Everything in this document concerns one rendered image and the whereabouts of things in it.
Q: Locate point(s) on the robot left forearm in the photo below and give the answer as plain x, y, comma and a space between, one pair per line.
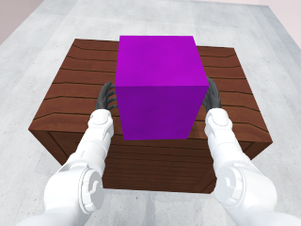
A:
94, 145

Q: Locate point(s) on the left robot upper arm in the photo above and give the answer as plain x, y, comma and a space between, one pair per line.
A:
70, 198

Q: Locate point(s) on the robot right hand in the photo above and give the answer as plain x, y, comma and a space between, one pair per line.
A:
212, 98

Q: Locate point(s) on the right robot upper arm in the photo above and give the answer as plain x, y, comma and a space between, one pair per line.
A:
250, 199

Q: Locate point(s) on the pedestal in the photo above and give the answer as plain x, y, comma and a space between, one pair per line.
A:
183, 165

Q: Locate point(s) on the robot right forearm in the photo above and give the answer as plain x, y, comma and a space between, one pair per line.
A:
224, 147

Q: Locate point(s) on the carton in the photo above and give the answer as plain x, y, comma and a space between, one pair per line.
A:
160, 86

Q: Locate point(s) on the robot left hand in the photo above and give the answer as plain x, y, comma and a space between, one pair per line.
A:
103, 101

